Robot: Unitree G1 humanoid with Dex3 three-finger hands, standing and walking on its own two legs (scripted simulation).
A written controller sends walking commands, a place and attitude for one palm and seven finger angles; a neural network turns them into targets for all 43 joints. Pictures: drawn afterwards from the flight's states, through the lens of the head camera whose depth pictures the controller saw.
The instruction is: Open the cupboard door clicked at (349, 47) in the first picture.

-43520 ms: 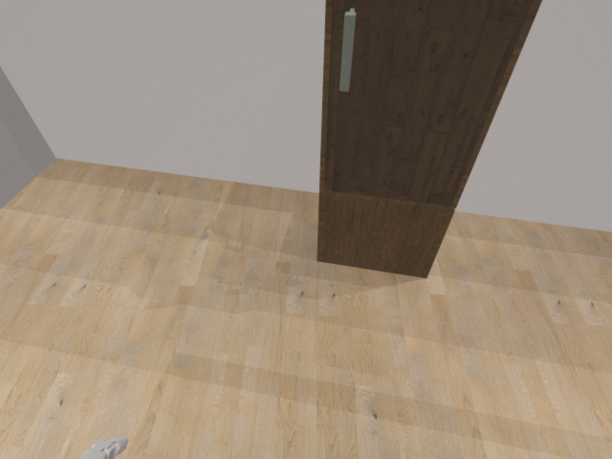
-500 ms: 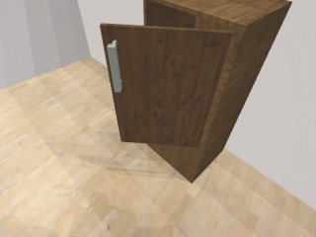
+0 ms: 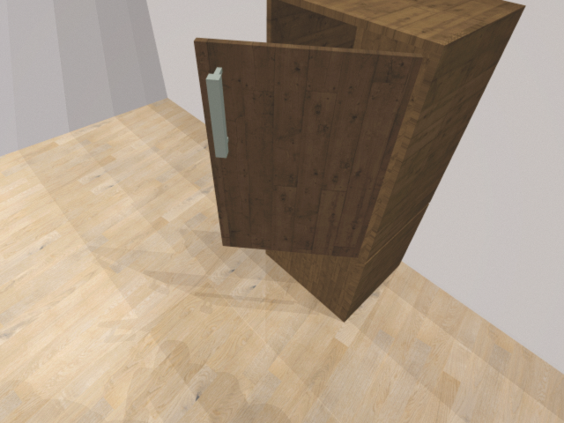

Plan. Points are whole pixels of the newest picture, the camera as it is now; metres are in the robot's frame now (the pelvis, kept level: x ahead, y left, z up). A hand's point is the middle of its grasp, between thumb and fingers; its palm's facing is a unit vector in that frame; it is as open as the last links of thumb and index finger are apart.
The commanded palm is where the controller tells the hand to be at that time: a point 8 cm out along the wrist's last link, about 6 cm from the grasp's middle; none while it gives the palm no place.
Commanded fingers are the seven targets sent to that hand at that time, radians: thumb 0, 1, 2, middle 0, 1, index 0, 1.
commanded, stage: look again from close up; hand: left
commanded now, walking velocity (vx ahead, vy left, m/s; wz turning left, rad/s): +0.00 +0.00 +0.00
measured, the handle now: (220, 114) +0.65 +0.17 +0.12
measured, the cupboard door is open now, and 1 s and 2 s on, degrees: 41 41 41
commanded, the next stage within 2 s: shuffle to correct the standing spot in 0.52 s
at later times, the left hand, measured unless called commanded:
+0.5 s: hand out of the picture -0.01 +0.19 -0.18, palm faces +0.03 -0.98 -0.21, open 7.3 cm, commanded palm none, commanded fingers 0.00 0.90 0.90 -0.20 -0.30 -0.20 -0.30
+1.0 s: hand out of the picture +0.03 +0.15 -0.18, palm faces +0.05 -0.99 -0.14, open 7.3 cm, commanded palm none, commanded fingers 0.00 0.90 0.90 -0.20 -0.30 -0.20 -0.30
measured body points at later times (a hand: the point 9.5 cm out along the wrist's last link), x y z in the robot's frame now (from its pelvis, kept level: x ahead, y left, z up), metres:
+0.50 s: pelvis +0.01 +0.01 +0.00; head +0.01 +0.02 +0.45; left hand -0.01 +0.24 -0.16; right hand +0.03 -0.23 -0.15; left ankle +0.07 +0.08 -0.74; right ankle +0.06 -0.14 -0.74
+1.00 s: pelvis +0.08 +0.00 +0.00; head +0.08 +0.01 +0.45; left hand +0.03 +0.20 -0.17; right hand +0.07 -0.22 -0.16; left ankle +0.07 +0.08 -0.74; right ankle +0.06 -0.14 -0.74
